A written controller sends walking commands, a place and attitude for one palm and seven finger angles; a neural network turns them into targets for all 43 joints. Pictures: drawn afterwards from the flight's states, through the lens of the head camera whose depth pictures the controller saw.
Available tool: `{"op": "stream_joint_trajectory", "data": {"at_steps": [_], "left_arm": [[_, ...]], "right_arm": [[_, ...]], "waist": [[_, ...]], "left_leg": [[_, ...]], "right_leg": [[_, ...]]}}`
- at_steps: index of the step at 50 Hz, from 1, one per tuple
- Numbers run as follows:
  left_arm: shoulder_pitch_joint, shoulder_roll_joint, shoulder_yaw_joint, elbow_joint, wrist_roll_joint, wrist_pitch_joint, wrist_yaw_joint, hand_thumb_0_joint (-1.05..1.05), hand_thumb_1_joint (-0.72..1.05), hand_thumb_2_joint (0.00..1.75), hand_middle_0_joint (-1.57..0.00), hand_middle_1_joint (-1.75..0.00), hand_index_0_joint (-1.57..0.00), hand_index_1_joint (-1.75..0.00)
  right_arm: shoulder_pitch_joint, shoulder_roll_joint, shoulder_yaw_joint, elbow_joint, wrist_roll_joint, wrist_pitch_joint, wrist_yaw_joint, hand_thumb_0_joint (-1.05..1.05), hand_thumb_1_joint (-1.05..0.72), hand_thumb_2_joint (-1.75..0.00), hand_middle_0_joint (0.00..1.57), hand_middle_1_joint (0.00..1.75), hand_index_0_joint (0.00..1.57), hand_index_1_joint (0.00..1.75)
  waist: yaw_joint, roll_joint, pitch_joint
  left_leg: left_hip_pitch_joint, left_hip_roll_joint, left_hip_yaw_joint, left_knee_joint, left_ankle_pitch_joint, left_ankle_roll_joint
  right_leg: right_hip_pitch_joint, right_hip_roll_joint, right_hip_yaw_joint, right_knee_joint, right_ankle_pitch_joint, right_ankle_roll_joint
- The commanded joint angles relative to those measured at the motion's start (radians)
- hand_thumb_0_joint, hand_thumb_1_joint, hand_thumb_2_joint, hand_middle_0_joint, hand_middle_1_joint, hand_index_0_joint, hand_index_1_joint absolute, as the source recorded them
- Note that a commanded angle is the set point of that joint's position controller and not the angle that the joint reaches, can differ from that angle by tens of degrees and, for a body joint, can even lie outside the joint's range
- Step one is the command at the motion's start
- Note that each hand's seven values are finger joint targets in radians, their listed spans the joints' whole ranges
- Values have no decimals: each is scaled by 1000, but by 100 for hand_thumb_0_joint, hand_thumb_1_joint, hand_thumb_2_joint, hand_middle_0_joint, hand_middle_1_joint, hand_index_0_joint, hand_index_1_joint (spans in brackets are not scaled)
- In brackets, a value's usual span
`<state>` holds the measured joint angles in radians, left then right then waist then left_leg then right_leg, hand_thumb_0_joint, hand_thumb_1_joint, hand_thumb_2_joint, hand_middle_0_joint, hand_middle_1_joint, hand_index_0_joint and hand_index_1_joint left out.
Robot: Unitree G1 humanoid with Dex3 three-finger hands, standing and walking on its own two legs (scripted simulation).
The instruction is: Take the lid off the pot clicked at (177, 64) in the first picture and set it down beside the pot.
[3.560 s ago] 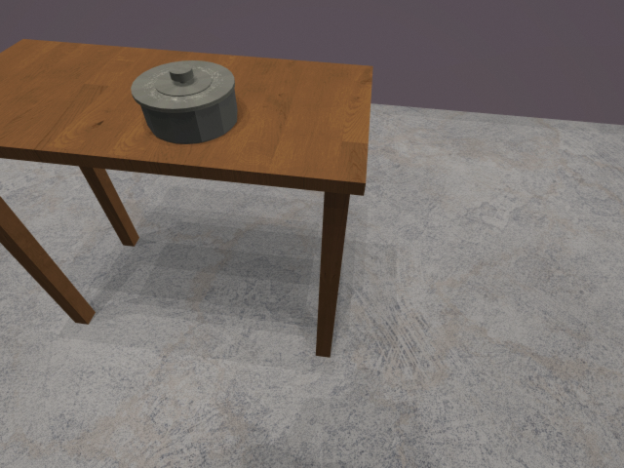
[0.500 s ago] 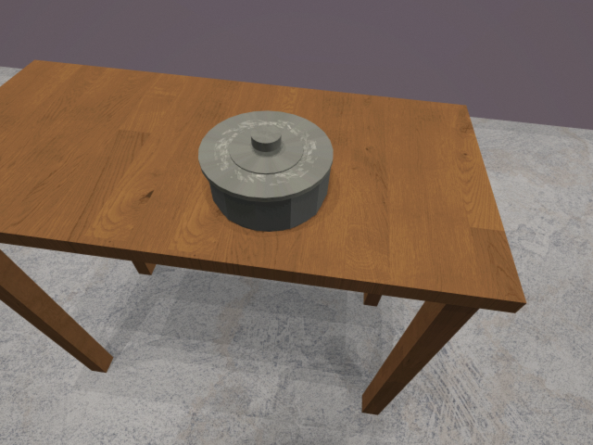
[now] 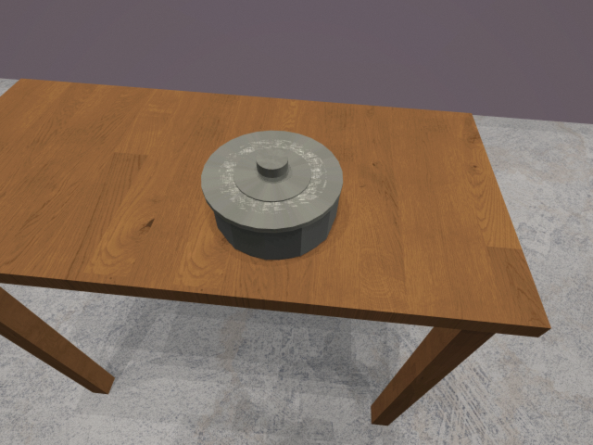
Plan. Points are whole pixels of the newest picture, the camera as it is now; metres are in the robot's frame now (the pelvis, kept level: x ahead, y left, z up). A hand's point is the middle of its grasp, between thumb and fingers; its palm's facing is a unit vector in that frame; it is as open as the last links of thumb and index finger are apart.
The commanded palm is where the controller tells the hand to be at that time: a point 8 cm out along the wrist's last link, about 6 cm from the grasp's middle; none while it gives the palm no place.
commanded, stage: look again from close up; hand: left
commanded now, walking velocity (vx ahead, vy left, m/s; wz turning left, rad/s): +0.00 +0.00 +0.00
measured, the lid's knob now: (272, 162) +0.44 +0.07 +0.15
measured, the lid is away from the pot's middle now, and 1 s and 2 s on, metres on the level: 0.00 0.00 0.00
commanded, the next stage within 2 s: none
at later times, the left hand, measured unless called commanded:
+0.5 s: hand out of the picture +0.00 +0.15 -0.17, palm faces +0.05 -0.98 -0.19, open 7.3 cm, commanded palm none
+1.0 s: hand out of the picture -0.03 +0.13 -0.17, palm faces +0.03 -0.99 -0.15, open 7.3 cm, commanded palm none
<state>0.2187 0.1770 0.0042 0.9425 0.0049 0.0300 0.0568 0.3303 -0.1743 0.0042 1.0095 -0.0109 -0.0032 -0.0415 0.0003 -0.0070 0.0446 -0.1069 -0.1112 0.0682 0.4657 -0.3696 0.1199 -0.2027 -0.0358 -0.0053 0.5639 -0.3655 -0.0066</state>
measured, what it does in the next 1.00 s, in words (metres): stands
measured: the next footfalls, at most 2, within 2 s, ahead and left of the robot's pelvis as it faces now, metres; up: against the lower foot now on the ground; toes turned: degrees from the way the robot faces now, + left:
none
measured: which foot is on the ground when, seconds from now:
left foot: down 0.00-1.00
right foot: down 0.00-1.00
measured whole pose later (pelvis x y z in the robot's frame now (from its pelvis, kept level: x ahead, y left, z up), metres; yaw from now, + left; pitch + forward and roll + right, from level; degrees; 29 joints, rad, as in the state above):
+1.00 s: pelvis -0.02 -0.02 +0.01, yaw +0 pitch -1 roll -1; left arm 0.32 0.14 -0.02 1.07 0.00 0.00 0.05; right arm 0.32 -0.10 0.02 1.12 0.00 -0.02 -0.04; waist 0.01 -0.02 0.04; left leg -0.10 -0.05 0.06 0.42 -0.31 0.08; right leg -0.16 0.02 -0.02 0.43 -0.26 -0.01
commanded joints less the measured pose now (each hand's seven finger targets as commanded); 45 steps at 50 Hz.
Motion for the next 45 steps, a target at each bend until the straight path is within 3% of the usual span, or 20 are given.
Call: {"op": "stream_joint_trajectory", "data": {"at_steps": [1, 2, 3, 7, 10, 17, 26, 27, 31, 32, 34, 45], "left_arm": [[106, 103, 23, -19, -4, -19, 6, 0, 90, 90, -20, -30, -20, -30], [100, 102, 21, -23, -3, -19, 5, 0, 90, 90, -20, -30, -20, -30], [94, 94, 18, -19, -2, -19, 4, 0, 90, 90, -20, -30, -20, -30], [98, 88, 15, -13, -7, -21, 3, 0, 90, 90, -20, -30, -20, -30], [107, 79, 17, 1, -6, -20, 3, 0, 90, 90, -20, -30, -20, -30], [125, 68, 10, 28, -4, -27, -1, 0, 90, 90, -20, -30, -20, -30], [148, 60, -1, 56, -3, -37, -3, 0, 90, 90, -20, -30, -20, -30], [153, 66, 0, 58, -5, -37, -4, 0, 90, 90, -20, -30, -20, -30], [159, 57, -6, 70, -4, -38, -5, 0, 90, 90, -20, -30, -20, -30], [160, 62, -5, 70, -5, -37, -6, 0, 90, 90, -20, -30, -20, -30], [163, 55, -8, 74, -3, -38, -6, 0, 90, 90, -20, -30, -20, -30], [179, 42, -10, 93, -3, -42, -6, 0, 90, 90, -20, -30, -20, -30]], "right_arm": [[34, -104, -16, -55, 2, -16, -16, 0, -90, -90, 20, 30, 20, 30], [39, -102, -18, -49, 1, -15, -14, 0, -90, -90, 20, 30, 20, 30], [43, -102, -16, -41, 1, -16, -14, 0, -90, -90, 20, 30, 20, 30], [64, -92, -13, -16, 3, -25, -17, 0, -90, -90, 20, 30, 20, 30], [70, -86, -11, -6, 4, -25, -21, 0, -90, -90, 20, 30, 20, 30], [51, -65, -10, 14, 5, -22, -17, 0, -90, -90, 20, 30, 20, 30], [43, -58, -2, 40, 8, -25, -15, 0, -90, -90, 20, 30, 20, 30], [38, -58, -3, 42, 8, -25, -14, 0, -90, -90, 20, 30, 20, 30], [36, -55, 1, 50, 9, -25, -12, 0, -90, -90, 20, 30, 20, 30], [36, -52, 1, 53, 9, -24, -11, 0, -90, -90, 20, 30, 20, 30], [37, -51, 2, 56, 10, -25, -9, 0, -90, -90, 20, 30, 20, 30], [68, -33, 2, 81, 11, -31, -9, 0, -90, -90, 20, 30, 20, 30]], "waist": [[15, -8, -36], [14, -62, -23], [8, -36, -22], [8, 18, -57], [4, 60, -40], [3, -24, 1], [-2, 24, 9], [4, 3, 6], [1, 25, 35], [5, 0, 34], [4, 8, 45], [5, 6, 29]], "left_leg": [[0, 211, -174, -37, 690, -95], [-14, 214, -169, -40, 626, -85], [-7, 211, -162, -51, 585, -85], [51, 223, -166, -53, 731, -75], [67, 227, -165, -61, 774, -77], [24, 220, -158, -77, 550, -64], [26, 222, -145, -102, 494, -69], [23, 224, -147, -99, 473, -66], [6, 222, -143, -116, 416, -67], [-6, 223, -146, -115, 389, -65], [-17, 219, -143, -121, 354, -66], [-26, 222, -145, -119, 361, -64]], "right_leg": [[61, -78, 79, -45, 427, -80], [61, -77, 75, -54, 447, -80], [52, -85, 79, -59, 452, -77], [60, -63, 59, -55, 411, -61], [46, -59, 55, -62, 365, -55], [51, -76, 75, -124, 420, -57], [51, -82, 86, -153, 420, -56], [58, -79, 85, -162, 411, -56], [41, -81, 91, -175, 373, -54], [49, -76, 91, -182, 356, -54], [38, -79, 95, -185, 339, -53], [44, -75, 89, -179, 337, -52]]}}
